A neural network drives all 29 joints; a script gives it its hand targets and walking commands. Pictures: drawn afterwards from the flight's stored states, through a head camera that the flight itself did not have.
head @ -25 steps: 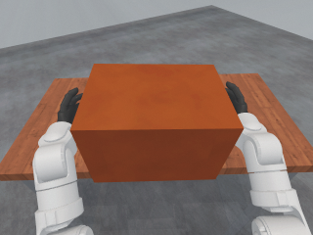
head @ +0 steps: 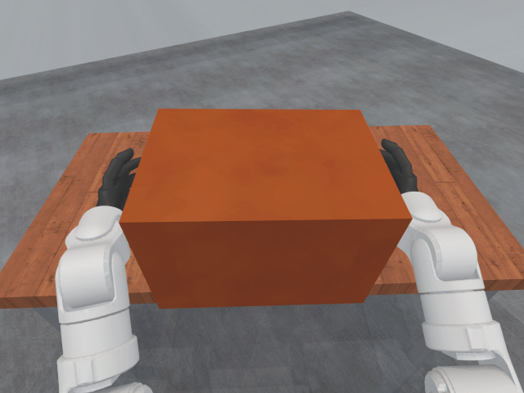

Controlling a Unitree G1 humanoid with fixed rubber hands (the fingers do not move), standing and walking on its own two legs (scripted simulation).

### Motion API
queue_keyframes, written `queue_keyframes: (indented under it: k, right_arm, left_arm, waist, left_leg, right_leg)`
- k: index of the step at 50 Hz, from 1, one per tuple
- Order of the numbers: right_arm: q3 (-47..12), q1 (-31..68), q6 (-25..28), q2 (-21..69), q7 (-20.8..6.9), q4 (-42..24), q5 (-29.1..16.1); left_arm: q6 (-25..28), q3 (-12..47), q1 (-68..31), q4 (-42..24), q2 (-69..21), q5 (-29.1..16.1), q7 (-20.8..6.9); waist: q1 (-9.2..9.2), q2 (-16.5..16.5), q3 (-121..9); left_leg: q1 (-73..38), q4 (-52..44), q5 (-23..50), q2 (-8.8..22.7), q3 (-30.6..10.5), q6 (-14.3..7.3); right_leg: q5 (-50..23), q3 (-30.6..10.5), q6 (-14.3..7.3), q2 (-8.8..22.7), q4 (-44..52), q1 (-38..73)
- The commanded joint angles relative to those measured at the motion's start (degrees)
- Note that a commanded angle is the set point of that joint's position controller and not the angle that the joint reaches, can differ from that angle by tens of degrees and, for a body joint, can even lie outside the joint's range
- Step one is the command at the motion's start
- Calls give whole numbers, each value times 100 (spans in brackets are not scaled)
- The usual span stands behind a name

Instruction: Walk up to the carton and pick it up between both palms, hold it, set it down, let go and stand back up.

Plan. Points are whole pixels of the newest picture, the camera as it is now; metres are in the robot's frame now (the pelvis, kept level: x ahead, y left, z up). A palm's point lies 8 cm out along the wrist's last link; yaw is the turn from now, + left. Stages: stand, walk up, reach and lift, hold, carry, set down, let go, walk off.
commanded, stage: hold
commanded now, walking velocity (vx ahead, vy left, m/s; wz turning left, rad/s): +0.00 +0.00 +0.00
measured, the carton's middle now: (262, 206) +0.35 -0.02 +0.15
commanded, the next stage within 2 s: set down in 0.54 s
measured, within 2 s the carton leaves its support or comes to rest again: neither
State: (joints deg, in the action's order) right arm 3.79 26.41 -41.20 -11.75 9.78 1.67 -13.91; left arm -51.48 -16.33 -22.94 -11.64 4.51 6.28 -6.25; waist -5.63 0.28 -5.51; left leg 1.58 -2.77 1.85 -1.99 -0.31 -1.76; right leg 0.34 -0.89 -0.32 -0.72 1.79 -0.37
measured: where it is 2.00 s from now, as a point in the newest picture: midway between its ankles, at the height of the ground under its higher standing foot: outside the picture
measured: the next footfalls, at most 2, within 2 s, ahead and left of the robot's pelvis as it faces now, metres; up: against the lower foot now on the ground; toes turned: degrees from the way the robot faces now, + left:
none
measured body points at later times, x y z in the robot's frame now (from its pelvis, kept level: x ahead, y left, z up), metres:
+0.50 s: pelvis -0.01 -0.01 +0.00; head -0.02 -0.01 +0.45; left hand +0.34 +0.17 +0.18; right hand +0.34 -0.22 +0.17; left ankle +0.00 +0.10 -0.76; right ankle -0.02 -0.11 -0.76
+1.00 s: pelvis -0.02 +0.00 +0.00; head -0.03 -0.01 +0.45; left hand +0.34 +0.17 +0.15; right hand +0.33 -0.22 +0.15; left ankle +0.00 +0.10 -0.76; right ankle -0.02 -0.11 -0.76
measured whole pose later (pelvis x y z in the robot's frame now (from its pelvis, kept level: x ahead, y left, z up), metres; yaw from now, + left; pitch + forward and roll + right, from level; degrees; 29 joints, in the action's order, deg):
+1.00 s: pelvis -0.02 +0.00 +0.00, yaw +0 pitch +3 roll +0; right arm 4.2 25.1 -38.2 -11.1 8.3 3.4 -10.6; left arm -45.5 -15.9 -21.9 -6.7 3.4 6.7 -6.4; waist -4.6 0.9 -5.2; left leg 5.0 -1.1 2.8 -1.5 0.3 -1.6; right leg 0.7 -1.0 -0.6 -1.2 -2.5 -5.0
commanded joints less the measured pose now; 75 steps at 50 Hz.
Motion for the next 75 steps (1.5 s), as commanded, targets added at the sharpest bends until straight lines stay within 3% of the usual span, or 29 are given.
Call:
queue_keyframes:
  k: [1, 10, 27, 28, 29, 31, 36, 41, 45, 49, 55, 66, 75]
  right_arm:
    - [-2267, 3924, 465, 2039, -663, -2238, -926]
    - [-2249, 3949, 464, 2049, -660, -2253, -982]
    - [-2319, 4274, 546, 2389, -506, -2034, -744]
    - [-2624, 3886, 563, 2469, -487, -2230, -758]
    - [-2665, 3823, 566, 2505, -442, -2397, -790]
    - [-2715, 3666, 564, 2519, -410, -2478, -753]
    - [-2658, 3458, 589, 2404, -458, -2411, -777]
    - [-2574, 3798, 728, 2374, -625, -2335, -760]
    - [-2424, 4027, 850, 2400, -802, -2119, -577]
    - [-2173, 4018, 948, 2370, -953, -1767, -274]
    - [-2027, 3727, 1064, 2439, -1037, -1296, 32]
    - [-2370, 3593, 1392, 2634, -1056, -1672, -140]
    - [-2361, 3233, 1513, 2513, -1010, -1579, -87]
  left_arm:
    - [201, 2584, -3537, -1549, -2047, -1052, -629]
    - [90, 2602, -3578, -1707, -1971, -1028, -636]
    - [494, 2363, -3974, -1022, -1998, -997, -790]
    - [490, 2351, -3343, -738, -2182, -935, -850]
    - [534, 2475, -3332, -972, -2242, -998, -926]
    - [588, 2526, -3245, -1087, -2238, -994, -1016]
    - [669, 2654, -3313, -1308, -2161, -1004, -1007]
    - [832, 2822, -3684, -1353, -2210, -1034, -819]
    - [996, 2833, -3870, -1037, -2325, -1020, -660]
    - [1156, 2677, -3855, -545, -2393, -937, -587]
    - [1347, 2425, -3765, -238, -2433, -796, -660]
    - [1501, 2719, -3601, -750, -2565, -871, -635]
    - [1469, 2581, -3129, -556, -2405, -776, -711]
  waist:
    - [7, 80, -2700]
    - [33, 165, -2476]
    - [127, -147, -2601]
    - [103, -266, -2493]
    - [-10, -262, -2675]
    - [-67, -208, -2780]
    - [-59, 48, -2346]
    - [64, 217, -2225]
    - [141, 173, -2370]
    - [108, 34, -2648]
    - [-42, -83, -2888]
    - [-89, 235, -3212]
    - [-70, 175, -2763]
  left_leg:
    - [-1242, 659, 2233, 162, 18, 382]
    - [-1114, 586, 2059, 147, 56, 357]
    - [-238, 171, 799, 119, 72, 2]
    - [-323, 252, 906, 102, 143, 2]
    - [-360, 254, 1064, 73, 117, 9]
    - [-421, 240, 1269, 61, 87, 59]
    - [-397, 231, 1152, 131, 119, 163]
    - [-295, 275, 600, 226, 140, 163]
    - [-192, 361, 57, 262, 151, 95]
    - [-235, 431, -177, 255, 141, 22]
    - [-405, 413, 368, 205, 119, 37]
    - [-938, 650, 1878, 155, 79, 254]
    - [-848, 617, 1973, 122, 91, 250]
  right_leg:
    - [-1961, 62, 335, -209, -488, 1047]
    - [-2050, -2, 354, -153, -509, 1237]
    - [-1892, -104, 465, -1, -694, 1714]
    - [-2445, -5, 495, 46, -768, 1899]
    - [-2889, -4, 522, 36, -814, 2097]
    - [-3203, 23, 553, -3, -861, 2244]
    - [-2400, 48, 469, -27, -683, 1728]
    - [-1217, 84, 360, -37, -625, 1012]
    - [-488, 132, 315, -63, -687, 494]
    - [-241, 175, 313, -97, -729, 226]
    - [-1006, 189, 378, -142, -692, 477]
    - [-2586, 218, 380, -176, -723, 920]
    - [-3008, 233, 447, -149, -771, 1131]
